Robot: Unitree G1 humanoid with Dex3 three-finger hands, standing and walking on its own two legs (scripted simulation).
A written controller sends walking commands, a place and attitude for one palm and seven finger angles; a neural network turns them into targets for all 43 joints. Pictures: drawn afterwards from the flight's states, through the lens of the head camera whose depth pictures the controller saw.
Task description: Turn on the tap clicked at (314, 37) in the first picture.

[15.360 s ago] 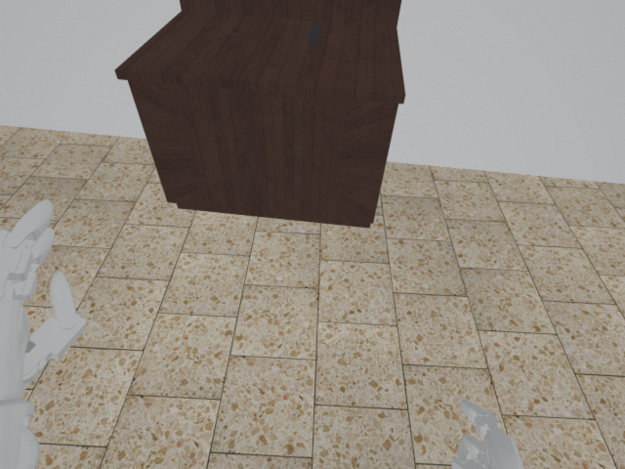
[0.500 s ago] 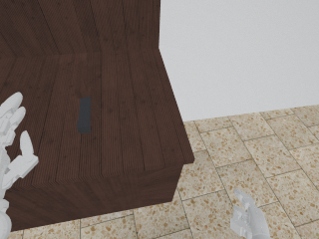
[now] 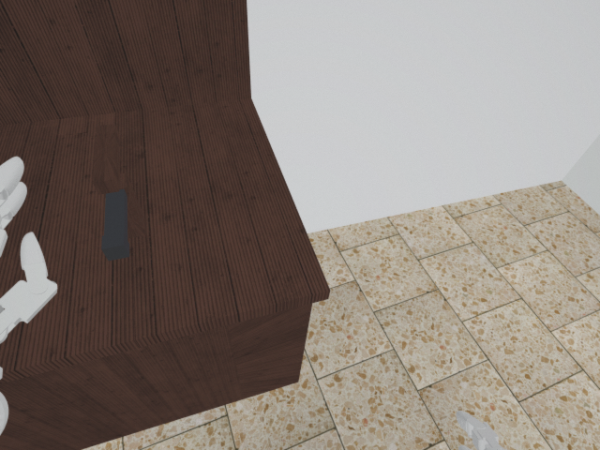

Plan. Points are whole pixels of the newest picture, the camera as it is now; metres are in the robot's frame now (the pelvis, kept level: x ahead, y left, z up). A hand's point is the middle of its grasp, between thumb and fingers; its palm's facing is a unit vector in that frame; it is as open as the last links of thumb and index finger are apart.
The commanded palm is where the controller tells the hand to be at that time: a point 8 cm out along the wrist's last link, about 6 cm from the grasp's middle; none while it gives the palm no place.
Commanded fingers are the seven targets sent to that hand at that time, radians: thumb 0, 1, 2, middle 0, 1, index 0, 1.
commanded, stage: come to a stop and stand still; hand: left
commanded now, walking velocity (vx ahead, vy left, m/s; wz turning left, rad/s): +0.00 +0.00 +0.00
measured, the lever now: (115, 246) +0.35 +0.30 +0.05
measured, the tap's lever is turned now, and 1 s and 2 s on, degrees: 0 0 0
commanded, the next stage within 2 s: look again from close up in 0.92 s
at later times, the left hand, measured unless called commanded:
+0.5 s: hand (49, 261) +0.25 +0.28 +0.16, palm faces +0.43 -0.83 -0.36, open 7.4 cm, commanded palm +0.18 +0.30 +0.18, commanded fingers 0.00 0.90 0.90 -0.20 -0.30 -0.20 -0.30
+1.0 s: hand (34, 267) +0.24 +0.29 +0.17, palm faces +0.42 -0.84 -0.34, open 7.4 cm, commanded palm +0.18 +0.31 +0.18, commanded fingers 0.00 0.90 0.90 -0.20 -0.30 -0.20 -0.30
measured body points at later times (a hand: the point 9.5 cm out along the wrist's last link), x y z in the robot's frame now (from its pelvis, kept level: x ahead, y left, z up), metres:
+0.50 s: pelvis +0.03 +0.02 +0.00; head +0.06 +0.04 +0.45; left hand +0.22 +0.32 +0.18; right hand +0.21 -0.20 -0.07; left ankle -0.03 +0.11 -0.74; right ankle +0.08 -0.11 -0.74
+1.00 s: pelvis +0.02 +0.03 +0.00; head +0.04 +0.06 +0.45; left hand +0.21 +0.33 +0.19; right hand +0.20 -0.18 -0.07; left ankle -0.03 +0.11 -0.74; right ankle +0.08 -0.11 -0.74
